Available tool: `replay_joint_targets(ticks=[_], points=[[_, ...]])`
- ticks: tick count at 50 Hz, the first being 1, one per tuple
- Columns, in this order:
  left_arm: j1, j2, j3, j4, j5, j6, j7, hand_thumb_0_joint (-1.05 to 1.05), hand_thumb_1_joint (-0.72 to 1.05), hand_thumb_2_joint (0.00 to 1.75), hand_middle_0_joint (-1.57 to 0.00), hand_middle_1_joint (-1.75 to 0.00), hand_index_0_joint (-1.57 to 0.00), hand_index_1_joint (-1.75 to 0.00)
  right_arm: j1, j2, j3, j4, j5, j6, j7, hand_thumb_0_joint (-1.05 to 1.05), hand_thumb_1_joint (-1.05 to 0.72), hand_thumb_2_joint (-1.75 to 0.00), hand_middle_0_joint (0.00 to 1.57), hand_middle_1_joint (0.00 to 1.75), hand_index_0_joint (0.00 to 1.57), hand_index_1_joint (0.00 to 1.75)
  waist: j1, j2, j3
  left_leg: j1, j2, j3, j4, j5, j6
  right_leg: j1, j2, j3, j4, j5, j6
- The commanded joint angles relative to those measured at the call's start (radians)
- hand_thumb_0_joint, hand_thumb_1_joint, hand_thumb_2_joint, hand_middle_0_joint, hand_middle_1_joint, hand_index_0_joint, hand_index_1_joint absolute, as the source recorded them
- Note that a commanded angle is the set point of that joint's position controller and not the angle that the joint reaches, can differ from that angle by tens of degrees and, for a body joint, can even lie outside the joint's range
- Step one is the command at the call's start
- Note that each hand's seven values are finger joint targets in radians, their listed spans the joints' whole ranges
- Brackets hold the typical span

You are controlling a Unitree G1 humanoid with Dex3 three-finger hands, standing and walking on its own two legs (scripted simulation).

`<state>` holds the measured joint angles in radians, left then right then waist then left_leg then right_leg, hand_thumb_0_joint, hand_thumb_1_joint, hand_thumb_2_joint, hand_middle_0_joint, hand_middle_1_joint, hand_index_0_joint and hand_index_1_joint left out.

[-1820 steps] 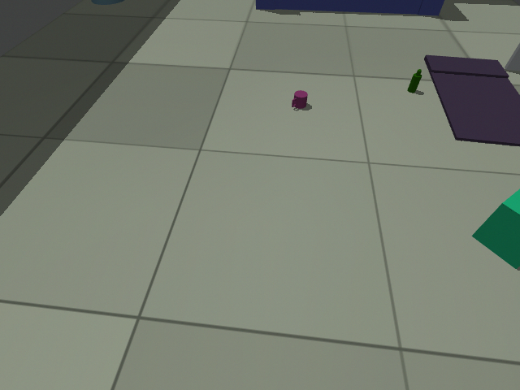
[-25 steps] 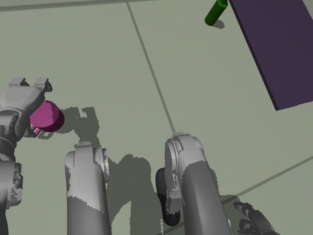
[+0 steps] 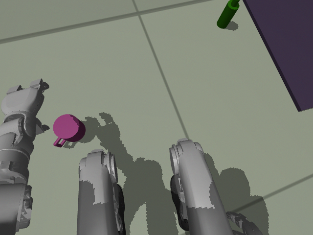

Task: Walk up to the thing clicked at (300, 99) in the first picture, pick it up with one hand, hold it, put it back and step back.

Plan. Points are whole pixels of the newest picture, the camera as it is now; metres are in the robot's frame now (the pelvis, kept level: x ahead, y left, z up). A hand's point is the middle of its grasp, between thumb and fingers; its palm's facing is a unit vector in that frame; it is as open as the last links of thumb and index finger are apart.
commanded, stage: home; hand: left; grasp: from above
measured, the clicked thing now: (67, 132) +0.42 +0.30 -0.35
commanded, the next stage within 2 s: none
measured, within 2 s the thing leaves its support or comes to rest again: neither
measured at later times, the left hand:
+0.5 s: hand (0, 192) +0.25 +0.23 +0.09, palm faces -0.11 -0.86 -0.50, open 7.5 cm
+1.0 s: hand out of the picture +0.21 +0.20 +0.28, palm faces +0.18 -0.96 -0.20, open 7.4 cm
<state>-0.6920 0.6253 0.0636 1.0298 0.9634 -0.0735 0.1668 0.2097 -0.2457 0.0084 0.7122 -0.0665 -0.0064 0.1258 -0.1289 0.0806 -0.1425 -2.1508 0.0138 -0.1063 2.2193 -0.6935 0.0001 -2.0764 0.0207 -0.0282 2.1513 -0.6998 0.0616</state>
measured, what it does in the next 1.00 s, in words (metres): rises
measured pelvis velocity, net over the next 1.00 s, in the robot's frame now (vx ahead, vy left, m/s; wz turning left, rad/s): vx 0.08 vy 0.00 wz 0.12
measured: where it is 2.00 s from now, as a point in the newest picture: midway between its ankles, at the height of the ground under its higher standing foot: (151, 217)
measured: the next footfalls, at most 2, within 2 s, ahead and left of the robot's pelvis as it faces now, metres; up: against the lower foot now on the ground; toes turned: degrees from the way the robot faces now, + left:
none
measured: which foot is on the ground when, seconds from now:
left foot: down 0.00-1.00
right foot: down 0.00-1.00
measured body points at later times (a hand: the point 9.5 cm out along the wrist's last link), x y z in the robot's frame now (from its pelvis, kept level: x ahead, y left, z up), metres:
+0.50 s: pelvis +0.01 +0.00 +0.19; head +0.13 +0.03 +0.62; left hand +0.25 +0.27 +0.13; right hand +0.26 -0.22 +0.11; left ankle +0.07 +0.12 -0.36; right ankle +0.09 -0.14 -0.36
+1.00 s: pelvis +0.08 +0.00 +0.32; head +0.09 +0.01 +0.77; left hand +0.20 +0.25 +0.29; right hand +0.25 -0.23 +0.25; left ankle +0.07 +0.12 -0.36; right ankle +0.09 -0.14 -0.36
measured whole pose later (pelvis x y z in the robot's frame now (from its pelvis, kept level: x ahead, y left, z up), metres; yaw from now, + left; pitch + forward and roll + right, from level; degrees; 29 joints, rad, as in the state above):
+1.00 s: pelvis +0.08 +0.00 +0.32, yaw +7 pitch +12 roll -3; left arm 0.54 0.22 0.04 -0.18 -0.07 0.48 0.05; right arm 0.33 -0.22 0.03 0.49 0.02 -0.19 -0.19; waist -0.06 0.06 -0.20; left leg -0.76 0.03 -0.07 1.04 -0.49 -0.01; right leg -0.69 0.00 -0.04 0.97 -0.48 0.03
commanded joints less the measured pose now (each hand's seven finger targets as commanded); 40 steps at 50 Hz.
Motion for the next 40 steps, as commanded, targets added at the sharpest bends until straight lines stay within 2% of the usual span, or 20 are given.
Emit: replay_joint_targets(ticks=[1, 3, 4, 5, 6, 9, 10, 11, 13, 15, 17, 22, 25, 26, 29, 31, 33, 37, 39, 40], points=[[0.017, 0.216, 0.083, -0.475, -0.189, 0.022, -0.077, 0.0, 0.51, 0.79, -0.18, -0.28, -0.18, -0.29, 0.119, -0.241, -0.098, -0.123, 0.042, 0.0, -0.037, 0.0, -0.9, -0.9, 0.2, 0.3, 0.2, 0.3, 0.05, 0.023, -0.72, 0.561, -0.019, 0.062, -0.357, 0.275, 0.038, 0.538, 0.026, -0.063, -0.351, 0.315, -0.087], [0.068, 0.19, 0.096, -0.589, -0.254, 0.027, -0.094, 0.0, 0.67, 0.89, -0.2, -0.3, -0.2, -0.3, 0.093, -0.22, -0.103, -0.138, 0.051, 0.001, -0.05, 0.0, -0.9, -0.9, 0.2, 0.3, 0.2, 0.3, 0.06, 0.015, -0.709, 0.593, -0.013, 0.062, -0.392, 0.279, 0.036, 0.582, 0.024, -0.051, -0.39, 0.318, -0.088], [0.104, 0.154, 0.088, -0.632, -0.283, 0.03, -0.097, 0.0, 0.75, 0.9, -0.2, -0.3, -0.2, -0.3, 0.077, -0.21, -0.104, -0.147, 0.055, -0.001, -0.058, 0.0, -0.9, -0.9, 0.2, 0.3, 0.2, 0.3, 0.056, 0.023, -0.685, 0.609, -0.015, 0.055, -0.42, 0.26, 0.034, 0.579, 0.019, -0.05, -0.413, 0.294, -0.091], [0.144, 0.151, 0.106, -0.632, -0.3, 0.036, -0.094, 0.0, 0.83, 0.9, -0.2, -0.3, -0.2, -0.3, 0.064, -0.208, -0.108, -0.151, 0.06, -0.002, -0.064, 0.0, -0.9, -0.9, 0.2, 0.3, 0.2, 0.3, 0.064, 0.025, -0.634, 0.631, -0.012, 0.052, -0.447, 0.236, 0.031, 0.563, 0.017, -0.045, -0.437, 0.263, -0.096], [0.136, 0.136, 0.101, -0.706, -0.319, 0.036, -0.092, 0.0, 0.9, 0.9, -0.2, -0.3, -0.2, -0.3, 0.05, -0.201, -0.111, -0.161, 0.063, -0.004, -0.071, 0.0, -0.9, -0.9, 0.2, 0.3, 0.2, 0.3, 0.069, 0.066, -0.636, 0.669, -0.009, 0.046, -0.484, 0.209, 0.027, 0.56, 0.012, -0.041, -0.456, 0.234, -0.098], [0.222, 0.077, 0.076, -0.746, -0.358, 0.068, -0.086, 0.0, 0.9, 0.9, -0.2, -0.3, -0.2, -0.3, 0.01, -0.197, -0.111, -0.176, 0.075, -0.012, -0.088, 0.0, -0.9, -0.9, 0.2, 0.3, 0.2, 0.3, 0.079, 0.122, -0.588, 0.779, 0.004, 0.02, -0.598, 0.123, 0.015, 0.552, 0.007, -0.038, -0.503, 0.167, -0.098], [0.273, 0.032, 0.052, -0.751, -0.38, 0.084, -0.087, 0.0, 0.9, 0.9, -0.2, -0.3, -0.2, -0.3, -0.001, -0.193, -0.109, -0.182, 0.078, -0.017, -0.091, 0.0, -0.9, -0.9, 0.2, 0.3, 0.2, 0.3, 0.072, 0.124, -0.56, 0.799, 0.007, 0.013, -0.634, 0.106, 0.014, 0.565, 0.006, -0.04, -0.522, 0.161, -0.095], [0.299, 0.027, 0.059, -0.797, -0.403, 0.1, -0.086, 0.0, 0.9, 0.9, -0.2, -0.3, -0.2, -0.3, -0.007, -0.194, -0.111, -0.19, 0.081, -0.022, -0.097, 0.0, -0.9, -0.9, 0.2, 0.3, 0.2, 0.3, 0.085, 0.118, -0.563, 0.836, 0.008, 0.011, -0.664, 0.093, 0.013, 0.591, 0.005, -0.038, -0.549, 0.154, -0.094], [0.342, -0.006, 0.041, -0.869, -0.466, 0.138, -0.094, 0.0, 0.9, 0.9, -0.2, -0.3, -0.2, -0.3, -0.034, -0.198, -0.108, -0.207, 0.087, -0.035, -0.109, 0.0, -0.9, -0.9, 0.2, 0.3, 0.2, 0.3, 0.081, 0.134, -0.555, 0.911, 0.011, -0.009, -0.734, 0.063, 0.009, 0.624, 0.003, -0.042, -0.592, 0.142, -0.09], [0.421, -0.055, 0.002, -0.891, -0.528, 0.18, -0.105, 0.0, 0.9, 0.9, -0.2, -0.3, -0.2, -0.3, -0.063, -0.194, -0.101, -0.219, 0.093, -0.054, -0.124, 0.0, -0.9, -0.9, 0.2, 0.3, 0.2, 0.3, 0.068, 0.102, -0.511, 0.955, 0.013, -0.019, -0.781, 0.04, 0.008, 0.663, 0.005, -0.044, -0.642, 0.134, -0.085], [0.484, -0.077, -0.006, -0.937, -0.589, 0.21, -0.106, 0.0, 0.89, 0.9, -0.2, -0.3, -0.2, -0.3, -0.08, -0.187, -0.093, -0.233, 0.098, -0.071, -0.139, 0.0, -0.9, -0.9, 0.2, 0.3, 0.2, 0.3, 0.052, 0.06, -0.476, 0.974, 0.006, -0.008, -0.807, 0.041, 0.013, 0.717, 0.004, -0.037, -0.705, 0.128, -0.083], [0.617, -0.109, 0.001, -1.035, -0.727, 0.277, -0.094, 0.0, 0.9, 0.9, -0.2, -0.3, -0.2, -0.3, -0.108, -0.154, -0.066, -0.275, 0.106, -0.109, -0.172, 0.0, -0.9, -0.9, 0.2, 0.3, 0.2, 0.3, 0.049, 0.024, -0.397, 1.042, -0.003, 0.024, -0.892, 0.052, 0.02, 0.871, 0.004, -0.009, -0.852, 0.119, -0.082], [0.701, -0.124, 0.027, -1.085, -0.802, 0.309, -0.08, 0.0, 0.9, 0.9, -0.2, -0.3, -0.2, -0.3, -0.094, -0.134, -0.055, -0.291, 0.108, -0.129, -0.192, 0.0, -0.9, -0.9, 0.2, 0.3, 0.2, 0.3, 0.054, 0.024, -0.367, 1.115, -0.005, 0.024, -0.965, 0.076, 0.019, 0.963, 0.004, -0.002, -0.927, 0.133, -0.081], [0.737, -0.141, 0.024, -1.093, -0.824, 0.32, -0.076, 0.0, 0.9, 0.9, -0.2, -0.3, -0.2, -0.3, -0.087, -0.124, -0.052, -0.289, 0.108, -0.135, -0.197, 0.0, -0.9, -0.9, 0.2, 0.3, 0.2, 0.3, 0.051, 0.019, -0.357, 1.135, -0.006, 0.025, -0.988, 0.113, 0.019, 1.001, 0.002, -0.003, -0.95, 0.163, -0.081], [0.817, -0.164, 0.034, -1.142, -0.868, 0.354, -0.071, 0.0, 0.9, 0.9, -0.2, -0.3, -0.2, -0.3, -0.059, -0.112, -0.04, -0.306, 0.107, -0.148, -0.217, 0.0, -0.9, -0.9, 0.2, 0.3, 0.2, 0.3, 0.062, 0.043, -0.366, 1.238, -0.004, 0.02, -1.056, 0.213, 0.012, 1.089, 0.004, -0.009, -0.998, 0.249, -0.082], [0.869, -0.199, 0.024, -1.167, -0.898, 0.381, -0.072, 0.0, 0.9, 0.9, -0.2, -0.3, -0.2, -0.3, -0.045, -0.102, -0.031, -0.313, 0.108, -0.158, -0.234, 0.0, -0.9, -0.9, 0.2, 0.3, 0.2, 0.3, 0.061, 0.036, -0.334, 1.287, -0.002, 0.017, -1.105, 0.245, 0.009, 1.134, 0.003, -0.011, -1.043, 0.274, -0.082], [0.93, -0.229, 0.029, -1.186, -0.93, 0.41, -0.074, 0.0, 0.9, 0.9, -0.2, -0.3, -0.2, -0.3, -0.026, -0.093, -0.021, -0.317, 0.106, -0.167, -0.252, 0.0, -0.9, -0.9, 0.2, 0.3, 0.2, 0.3, 0.063, 0.034, -0.296, 1.329, -0.002, 0.015, -1.157, 0.252, 0.007, 1.19, 0.003, -0.01, -1.096, 0.283, -0.081], [1.06, -0.271, 0.038, -1.291, -0.997, 0.471, -0.077, 0.0, 0.9, 0.9, -0.2, -0.3, -0.2, -0.3, 0.009, -0.083, -0.01, -0.35, 0.109, -0.187, -0.285, 0.0, -0.9, -0.9, 0.2, 0.3, 0.2, 0.3, 0.07, 0.01, -0.256, 1.411, -0.008, 0.022, -1.242, 0.328, 0.005, 1.327, 0.006, -0.021, -1.204, 0.346, -0.074], [1.11, -0.293, 0.031, -1.312, -1.019, 0.494, -0.082, 0.0, 0.9, 0.9, -0.2, -0.3, -0.2, -0.3, 0.02, -0.077, -0.007, -0.355, 0.106, -0.199, -0.298, 0.0, -0.9, -0.9, 0.2, 0.3, 0.2, 0.3, 0.068, -0.005, -0.225, 1.438, -0.012, 0.039, -1.263, 0.369, 0.008, 1.373, 0.006, -0.024, -1.251, 0.381, -0.071], [1.142, -0.294, 0.041, -1.341, -1.027, 0.501, -0.083, 0.0, 0.9, 0.9, -0.2, -0.3, -0.2, -0.3, 0.028, -0.074, -0.008, -0.364, 0.105, -0.205, -0.305, 0.0, -0.9, -0.9, 0.2, 0.3, 0.2, 0.3, 0.074, -0.012, -0.215, 1.454, -0.014, 0.046, -1.274, 0.395, 0.009, 1.4, 0.007, -0.026, -1.272, 0.402, -0.071]])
